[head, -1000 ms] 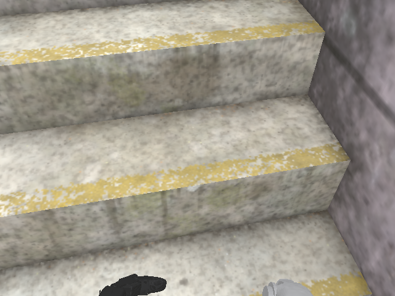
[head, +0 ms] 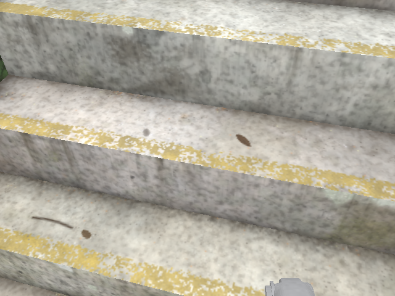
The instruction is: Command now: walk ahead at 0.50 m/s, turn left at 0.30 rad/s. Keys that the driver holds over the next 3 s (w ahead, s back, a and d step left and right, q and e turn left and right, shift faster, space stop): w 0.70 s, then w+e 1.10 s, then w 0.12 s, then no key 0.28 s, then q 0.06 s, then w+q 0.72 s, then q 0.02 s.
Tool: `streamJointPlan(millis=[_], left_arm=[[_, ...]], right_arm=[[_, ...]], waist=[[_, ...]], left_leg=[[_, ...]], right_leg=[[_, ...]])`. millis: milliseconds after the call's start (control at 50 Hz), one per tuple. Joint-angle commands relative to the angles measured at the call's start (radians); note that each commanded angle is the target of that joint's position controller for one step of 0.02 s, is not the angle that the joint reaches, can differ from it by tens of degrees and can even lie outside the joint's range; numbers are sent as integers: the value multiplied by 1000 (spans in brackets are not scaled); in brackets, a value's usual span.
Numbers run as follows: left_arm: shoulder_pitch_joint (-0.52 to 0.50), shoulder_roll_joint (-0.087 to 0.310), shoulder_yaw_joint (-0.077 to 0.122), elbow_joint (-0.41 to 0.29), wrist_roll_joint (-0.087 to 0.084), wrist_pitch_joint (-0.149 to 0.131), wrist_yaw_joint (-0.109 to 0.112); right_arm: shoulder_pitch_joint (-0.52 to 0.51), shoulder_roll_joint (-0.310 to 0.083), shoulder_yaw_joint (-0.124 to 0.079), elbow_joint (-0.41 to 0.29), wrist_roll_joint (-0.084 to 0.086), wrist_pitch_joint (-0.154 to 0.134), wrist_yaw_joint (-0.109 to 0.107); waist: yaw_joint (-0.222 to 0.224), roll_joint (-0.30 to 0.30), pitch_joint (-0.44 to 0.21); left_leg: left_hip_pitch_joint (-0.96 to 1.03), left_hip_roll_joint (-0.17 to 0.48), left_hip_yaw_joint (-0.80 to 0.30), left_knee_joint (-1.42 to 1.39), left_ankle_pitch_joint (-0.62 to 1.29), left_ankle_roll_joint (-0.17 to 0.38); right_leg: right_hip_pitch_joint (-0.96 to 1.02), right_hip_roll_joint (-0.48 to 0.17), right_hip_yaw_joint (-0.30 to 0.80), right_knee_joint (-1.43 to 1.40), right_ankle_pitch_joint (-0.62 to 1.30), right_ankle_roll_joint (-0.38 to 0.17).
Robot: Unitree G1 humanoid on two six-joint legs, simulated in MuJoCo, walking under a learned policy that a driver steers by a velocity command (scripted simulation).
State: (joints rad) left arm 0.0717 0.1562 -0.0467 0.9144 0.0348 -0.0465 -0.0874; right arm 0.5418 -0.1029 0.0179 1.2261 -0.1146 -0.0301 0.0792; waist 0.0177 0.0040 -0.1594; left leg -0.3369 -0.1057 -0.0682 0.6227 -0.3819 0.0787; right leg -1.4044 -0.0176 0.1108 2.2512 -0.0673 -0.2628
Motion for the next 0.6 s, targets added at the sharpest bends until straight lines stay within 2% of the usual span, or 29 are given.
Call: streamJointPlan(millis=[20,40,60,80,100,120,140,160,180,200,220,240,260,280,300,320,340,360,380,400,420,440,460,480,500,520,540,580,600], left_arm=[[-244,43,-17,-161,-22,18,19],[-383,90,-12,-227,-21,37,34],[-419,52,-26,-257,-10,68,25],[-309,43,-14,-215,0,79,7],[-207,74,-6,-224,0,95,3],[-151,115,10,-215,15,89,-1],[-100,147,29,-186,0,84,5],[76,166,46,-128,9,86,4],[244,197,62,-61,5,94,25],[396,223,79,3,63,102,48],[409,197,77,-3,60,83,52],[401,179,78,63,23,54,53],[351,99,63,129,25,31,45],[279,4,38,160,21,12,42],[211,-78,14,181,20,-3,46],[136,-101,9,186,14,-13,45],[120,-91,10,188,15,-26,42],[101,-69,13,176,32,-32,36],[54,-31,27,127,45,-42,21],[27,-1,31,103,51,-50,17],[35,32,35,82,55,-50,19],[154,33,34,127,63,-50,25],[336,15,30,199,74,-47,39],[439,48,59,237,-55,-99,117],[467,52,53,250,-57,-116,143],[500,68,65,249,-33,-121,149],[502,70,74,237,-16,-126,151],[530,67,91,232,-24,-119,154],[565,57,94,246,-28,-114,161]], right_arm=[[-26,-129,-9,-81,-32,-43,5],[-141,-148,-11,-132,2,-27,30],[-66,-165,-6,-103,47,-16,47],[-85,-197,-5,-132,82,-48,59],[-106,-289,-31,-121,114,-69,68],[-111,-329,-57,-143,148,-90,63],[13,-306,-62,-94,94,-102,76],[54,-270,-67,-62,35,-100,88],[52,-220,-60,-65,3,-78,108],[-75,-98,-47,-50,11,-36,129],[-143,-110,-59,-66,73,-19,117],[-240,-133,-68,-105,120,-31,72],[-314,-119,-60,-158,122,-46,39],[-343,-125,-57,-186,105,-46,18],[-348,-90,-40,-215,80,-43,2],[-324,-47,-25,-222,75,-29,-5],[-315,-30,-10,-242,72,-15,-8],[-301,-29,2,-253,74,-8,-9],[-357,-52,-1,-280,87,-6,-12],[-408,-99,-7,-308,86,0,-6],[-372,-110,-11,-281,94,7,4],[-418,-100,-5,-304,89,13,1],[-519,-82,11,-354,78,14,-16],[-612,32,13,-481,68,-25,-77],[-649,13,18,-501,80,-42,-98],[-702,10,14,-556,86,-45,-104],[-726,-4,8,-596,85,-45,-99],[-842,1,17,-721,80,-37,-80],[-880,-3,20,-774,84,-21,-79]], waist=[[-10,44,64],[10,57,83],[14,150,64],[49,202,77],[128,209,20],[126,201,-29],[64,180,-150],[82,94,-226],[131,-23,-258],[227,-262,-131],[244,-314,-34],[194,-238,115],[122,-122,113],[66,-16,95],[6,4,75],[-50,-15,96],[-85,2,100],[-102,0,78],[-99,6,88],[-104,22,64],[-101,-81,64],[-66,-99,101],[9,-62,118],[-33,-20,292],[-17,14,326],[19,1,314],[23,-3,307],[53,-44,296],[70,-113,278]], left_leg=[[-133,165,-145,-335,246,135],[-320,200,-94,-559,365,163],[-410,254,-146,-650,525,261],[-295,317,-142,-590,930,293],[-56,375,-123,-464,1643,303],[214,392,-110,-362,1889,299],[332,358,-45,-199,2206,273],[238,337,-39,-3,2159,242],[-1,269,-72,158,1880,242],[-336,107,-102,515,797,180],[-577,38,-239,1045,562,160],[-771,6,-257,1250,501,177],[-856,-9,-267,1282,492,223],[-906,0,-272,1306,454,236],[-922,16,-266,1353,445,247],[-954,36,-231,1357,393,236],[-977,59,-152,1334,355,212],[-952,87,-96,1298,400,187],[-845,92,-18,1251,368,180],[-749,137,36,1161,406,151],[-665,135,81,1363,344,142],[-842,141,52,1525,274,140],[-1139,159,-11,1561,214,157],[-1177,189,42,1578,165,53],[-1254,216,34,1554,124,25],[-1333,218,47,1606,59,27],[-1379,238,36,1594,17,30],[-1295,281,80,1339,-37,29],[-1259,283,102,1282,-84,30]], right_leg=[[91,-62,-114,-266,67,24],[370,-63,-173,-570,-140,44],[582,-14,-242,-642,-239,101],[618,35,-298,-643,-287,160],[599,67,-288,-737,-200,164],[544,118,-331,-974,-321,180],[607,129,-295,-973,-313,118],[817,83,-138,-1059,-161,48],[1042,12,155,-1315,-414,-17],[1121,-123,551,-1655,-561,-103],[1020,-198,824,-1801,-907,-126],[992,-200,746,-1776,-911,-88],[1019,-174,601,-1755,-798,-35],[1034,-164,491,-1738,-703,-9],[1001,-144,407,-1744,-591,14],[960,-112,280,-1769,-519,41],[949,-93,159,-1813,-424,57],[906,-80,98,-1844,-360,80],[815,-68,9,-1918,-299,74],[726,-59,-27,-1942,-283,92],[666,-75,-39,-1985,-250,70],[800,-119,38,-1988,-295,42],[1075,-188,138,-1965,-351,26],[1101,-256,222,-2035,-506,24],[1165,-267,242,-2047,-529,34],[1280,-288,249,-2072,-489,34],[1359,-297,231,-2082,-464,42],[1373,-254,145,-2182,-396,64],[1411,-244,117,-2250,-313,50]])
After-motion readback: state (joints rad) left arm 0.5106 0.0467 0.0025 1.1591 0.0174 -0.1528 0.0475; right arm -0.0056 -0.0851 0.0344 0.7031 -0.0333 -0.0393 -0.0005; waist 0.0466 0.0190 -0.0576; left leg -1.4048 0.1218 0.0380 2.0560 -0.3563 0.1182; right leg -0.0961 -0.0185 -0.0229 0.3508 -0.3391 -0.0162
